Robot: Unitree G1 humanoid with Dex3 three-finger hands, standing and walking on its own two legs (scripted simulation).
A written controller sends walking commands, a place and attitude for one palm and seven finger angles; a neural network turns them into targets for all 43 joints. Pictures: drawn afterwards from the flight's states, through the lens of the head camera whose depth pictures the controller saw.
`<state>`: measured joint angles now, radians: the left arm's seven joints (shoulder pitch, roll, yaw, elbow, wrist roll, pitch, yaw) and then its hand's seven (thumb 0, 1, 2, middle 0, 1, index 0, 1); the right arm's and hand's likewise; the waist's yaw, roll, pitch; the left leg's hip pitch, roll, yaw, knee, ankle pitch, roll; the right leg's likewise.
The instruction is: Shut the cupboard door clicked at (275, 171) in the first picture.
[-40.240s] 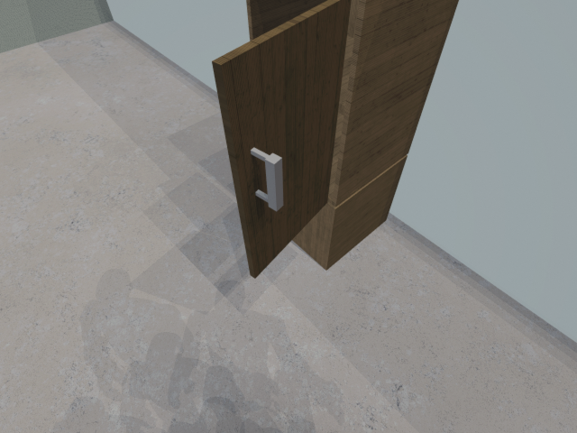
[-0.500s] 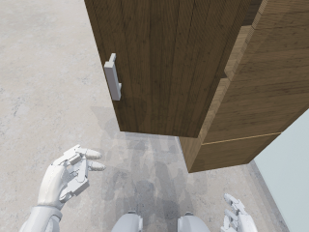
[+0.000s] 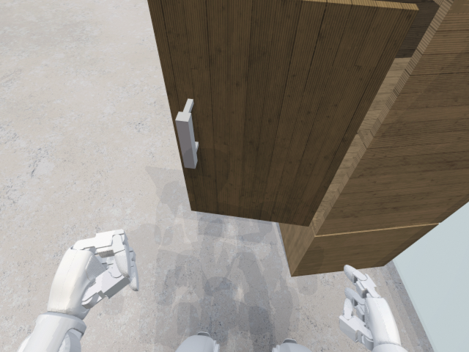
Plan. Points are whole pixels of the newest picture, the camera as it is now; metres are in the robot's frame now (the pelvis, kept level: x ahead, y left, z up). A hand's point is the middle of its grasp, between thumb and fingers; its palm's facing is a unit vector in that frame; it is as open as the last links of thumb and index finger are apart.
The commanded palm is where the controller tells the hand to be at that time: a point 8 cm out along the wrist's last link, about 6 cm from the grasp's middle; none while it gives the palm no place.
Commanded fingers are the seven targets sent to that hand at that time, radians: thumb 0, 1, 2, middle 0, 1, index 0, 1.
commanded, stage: raise the hand and make a fist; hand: left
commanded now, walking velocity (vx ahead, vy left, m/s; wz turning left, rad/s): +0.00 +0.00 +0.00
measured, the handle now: (190, 134) +0.48 +0.13 +0.08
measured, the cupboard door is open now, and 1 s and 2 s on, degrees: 75 75 75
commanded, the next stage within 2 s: bring the fist close to the handle in 0.62 s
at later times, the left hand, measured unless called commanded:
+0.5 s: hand (129, 266) +0.22 +0.17 +0.08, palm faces -0.06 -1.00 -0.04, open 3.1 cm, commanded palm +0.20 +0.22 +0.08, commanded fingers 0.00 0.90 0.90 -1.30 -1.50 -1.30 -1.50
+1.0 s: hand (151, 246) +0.25 +0.15 +0.08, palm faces -0.09 -1.00 -0.03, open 3.1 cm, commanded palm +0.24 +0.20 +0.08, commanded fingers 0.00 0.90 0.90 -1.30 -1.50 -1.30 -1.50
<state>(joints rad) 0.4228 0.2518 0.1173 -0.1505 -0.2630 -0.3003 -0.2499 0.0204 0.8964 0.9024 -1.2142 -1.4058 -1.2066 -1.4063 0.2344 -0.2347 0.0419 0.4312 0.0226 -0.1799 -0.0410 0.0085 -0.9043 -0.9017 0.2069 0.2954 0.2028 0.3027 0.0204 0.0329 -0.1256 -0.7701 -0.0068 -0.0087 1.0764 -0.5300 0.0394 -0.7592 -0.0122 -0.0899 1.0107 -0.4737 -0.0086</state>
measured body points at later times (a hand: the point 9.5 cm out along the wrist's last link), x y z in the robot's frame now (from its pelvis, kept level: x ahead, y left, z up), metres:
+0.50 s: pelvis +0.00 -0.01 +0.01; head +0.05 -0.02 +0.46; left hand +0.22 +0.22 +0.09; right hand +0.17 -0.26 -0.06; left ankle +0.00 +0.09 -0.67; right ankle +0.01 -0.12 -0.67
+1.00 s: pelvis +0.00 -0.02 +0.01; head +0.04 -0.02 +0.46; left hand +0.25 +0.20 +0.09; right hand +0.17 -0.25 -0.07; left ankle +0.00 +0.09 -0.67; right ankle +0.01 -0.12 -0.67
